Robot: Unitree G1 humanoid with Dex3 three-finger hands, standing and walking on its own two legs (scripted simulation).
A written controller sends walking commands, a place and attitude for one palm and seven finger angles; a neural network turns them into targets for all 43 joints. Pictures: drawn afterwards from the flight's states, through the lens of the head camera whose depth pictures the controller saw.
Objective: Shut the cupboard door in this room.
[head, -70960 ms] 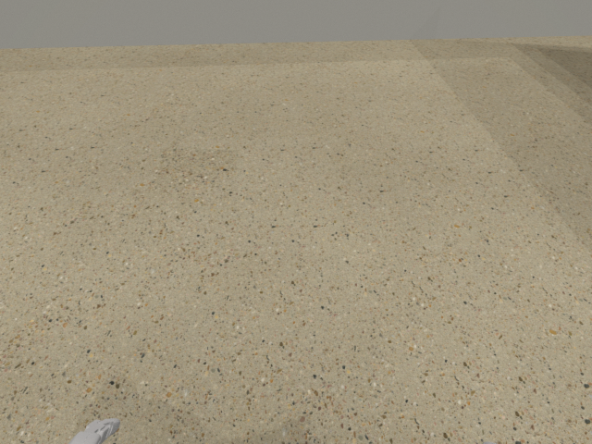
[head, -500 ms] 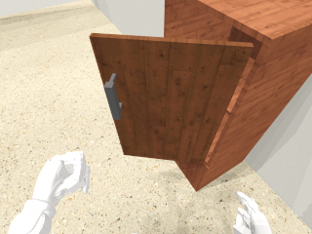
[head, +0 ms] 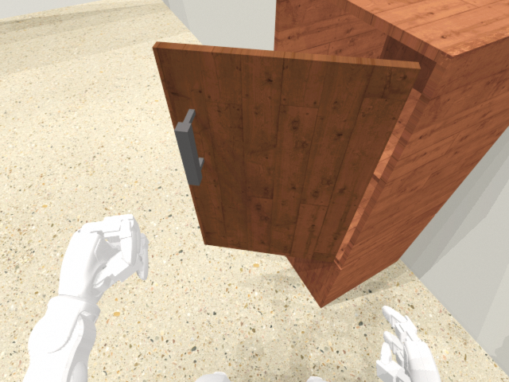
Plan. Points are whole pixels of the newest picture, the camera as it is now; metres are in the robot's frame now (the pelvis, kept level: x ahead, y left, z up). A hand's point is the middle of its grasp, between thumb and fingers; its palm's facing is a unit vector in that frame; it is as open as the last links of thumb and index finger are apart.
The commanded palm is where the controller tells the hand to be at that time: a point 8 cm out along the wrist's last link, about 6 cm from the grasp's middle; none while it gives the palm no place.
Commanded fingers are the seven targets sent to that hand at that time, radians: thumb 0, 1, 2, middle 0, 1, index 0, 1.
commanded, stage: bring the fist close to the handle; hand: left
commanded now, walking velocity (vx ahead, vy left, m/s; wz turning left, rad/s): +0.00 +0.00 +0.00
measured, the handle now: (192, 148) +0.48 +0.15 +0.08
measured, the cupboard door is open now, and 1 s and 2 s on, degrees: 52 52 42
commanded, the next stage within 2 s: push the door shut along its arc in 1.20 s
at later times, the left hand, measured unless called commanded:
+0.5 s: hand (184, 225) +0.33 +0.14 +0.07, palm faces -0.12 -0.99 -0.03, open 3.1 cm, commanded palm +0.32 +0.20 +0.09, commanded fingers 0.00 0.90 0.90 -1.30 -1.50 -1.30 -1.50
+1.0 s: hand (202, 179) +0.40 +0.12 +0.10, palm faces -0.06 -1.00 -0.04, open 3.1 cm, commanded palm +0.37 +0.18 +0.09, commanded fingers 0.00 0.90 0.90 -1.30 -1.50 -1.30 -1.50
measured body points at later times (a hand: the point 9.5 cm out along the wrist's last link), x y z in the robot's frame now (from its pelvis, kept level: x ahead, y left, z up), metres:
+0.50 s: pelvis +0.01 +0.00 +0.01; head +0.06 -0.02 +0.46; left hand +0.33 +0.19 +0.08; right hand +0.16 -0.25 -0.09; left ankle +0.01 +0.11 -0.69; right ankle +0.03 -0.11 -0.69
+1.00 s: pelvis +0.01 -0.01 +0.01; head +0.06 -0.03 +0.45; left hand +0.40 +0.17 +0.10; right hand +0.11 -0.27 -0.10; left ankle +0.01 +0.11 -0.69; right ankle +0.03 -0.11 -0.69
